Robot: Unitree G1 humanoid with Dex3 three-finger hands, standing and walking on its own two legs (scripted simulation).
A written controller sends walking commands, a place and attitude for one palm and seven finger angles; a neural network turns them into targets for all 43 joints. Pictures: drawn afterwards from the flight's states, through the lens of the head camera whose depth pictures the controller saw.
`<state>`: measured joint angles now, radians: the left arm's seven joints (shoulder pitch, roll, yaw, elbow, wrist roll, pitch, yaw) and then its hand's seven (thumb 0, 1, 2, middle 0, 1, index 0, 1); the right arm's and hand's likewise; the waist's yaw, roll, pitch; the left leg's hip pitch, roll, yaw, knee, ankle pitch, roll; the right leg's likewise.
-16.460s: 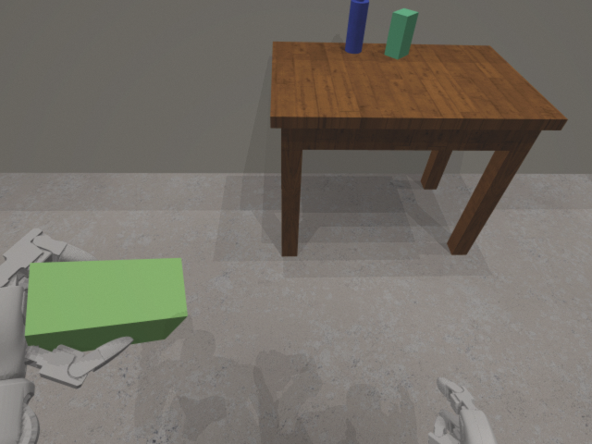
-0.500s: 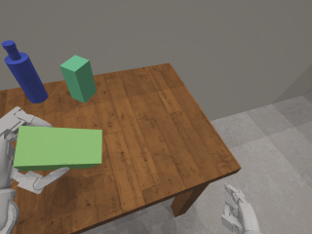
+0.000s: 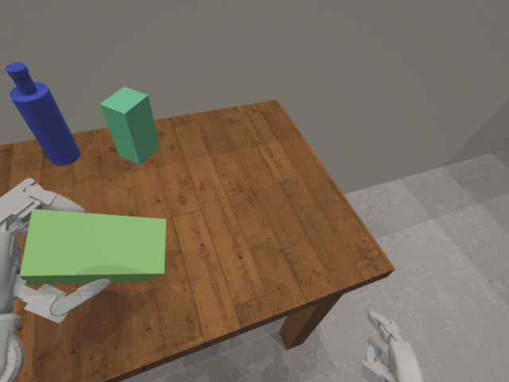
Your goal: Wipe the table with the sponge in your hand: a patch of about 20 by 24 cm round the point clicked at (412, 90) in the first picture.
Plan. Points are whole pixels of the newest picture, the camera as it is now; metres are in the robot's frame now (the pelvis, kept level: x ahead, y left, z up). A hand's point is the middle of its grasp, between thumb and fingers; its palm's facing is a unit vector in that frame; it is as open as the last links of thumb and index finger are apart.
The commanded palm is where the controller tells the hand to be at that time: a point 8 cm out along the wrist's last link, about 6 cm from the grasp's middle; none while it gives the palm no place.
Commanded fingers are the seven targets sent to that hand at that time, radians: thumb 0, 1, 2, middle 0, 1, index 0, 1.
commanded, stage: look again from close up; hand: left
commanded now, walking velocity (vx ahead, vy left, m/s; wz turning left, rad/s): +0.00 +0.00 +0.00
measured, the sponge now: (117, 252) +0.24 +0.20 +0.12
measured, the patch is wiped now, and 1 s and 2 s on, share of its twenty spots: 0.00 0.00 0.00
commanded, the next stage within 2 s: turn the palm down, sponge in hand in 0.14 s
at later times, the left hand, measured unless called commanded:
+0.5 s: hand (68, 245) +0.22 +0.24 +0.16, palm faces +0.25 -0.78 -0.57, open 10.5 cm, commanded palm +0.16 +0.27 +0.17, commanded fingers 0.00 0.10 1.30 -1.20 -1.60 -1.20 -1.60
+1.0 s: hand (108, 260) +0.21 +0.19 +0.15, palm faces +0.23 -0.52 -0.82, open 10.5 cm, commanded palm +0.17 +0.24 +0.17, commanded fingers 0.00 0.10 1.30 -1.20 -1.60 -1.20 -1.60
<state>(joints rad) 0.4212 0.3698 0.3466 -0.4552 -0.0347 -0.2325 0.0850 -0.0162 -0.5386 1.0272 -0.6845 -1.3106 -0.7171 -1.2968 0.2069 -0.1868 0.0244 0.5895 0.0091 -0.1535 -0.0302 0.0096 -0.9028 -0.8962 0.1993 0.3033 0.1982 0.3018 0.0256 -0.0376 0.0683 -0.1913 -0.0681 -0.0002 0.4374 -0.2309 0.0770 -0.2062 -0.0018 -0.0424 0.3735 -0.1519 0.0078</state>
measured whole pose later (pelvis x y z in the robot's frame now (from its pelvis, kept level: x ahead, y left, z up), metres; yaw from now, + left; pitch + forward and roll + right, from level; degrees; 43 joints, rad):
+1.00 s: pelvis +0.00 -0.09 -0.03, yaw +1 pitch +1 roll +1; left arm 0.35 0.63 0.38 -0.37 0.17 0.01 -0.06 -0.01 -0.54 1.03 -0.69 -1.31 -0.72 -1.29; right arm 0.19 -0.27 -0.01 0.57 0.02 -0.05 -0.09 0.01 -0.90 -0.90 0.20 0.30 0.20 0.30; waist 0.06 0.06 -0.02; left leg -0.37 0.00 -0.05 0.70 -0.36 -0.03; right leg -0.39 0.09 -0.06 0.70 -0.33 -0.11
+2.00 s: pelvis +0.00 -0.03 +0.00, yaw +0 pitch -2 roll +0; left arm 0.16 0.55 0.02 -0.28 0.84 0.42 -0.03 -0.01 -0.53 1.03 -0.68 -1.31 -0.71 -1.29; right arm 0.06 -0.28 0.03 0.65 0.04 0.04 -0.08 0.01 -0.90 -0.90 0.20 0.30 0.17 0.30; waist 0.10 0.10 0.01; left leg -0.15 -0.06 0.00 0.42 -0.23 0.05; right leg -0.19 0.03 0.00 0.44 -0.21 -0.04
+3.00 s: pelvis +0.00 -0.04 +0.00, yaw +0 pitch -3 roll +0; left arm 0.15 0.51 -0.02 -0.18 0.89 0.34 -0.02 -0.01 -0.53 1.03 -0.69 -1.30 -0.71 -1.29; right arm 0.04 -0.26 0.03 0.71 0.03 -0.01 -0.08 0.01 -0.90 -0.90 0.20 0.30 0.20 0.31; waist 0.13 0.11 0.02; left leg -0.12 -0.03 -0.01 0.39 -0.21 0.02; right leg -0.15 0.05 0.00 0.40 -0.19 -0.06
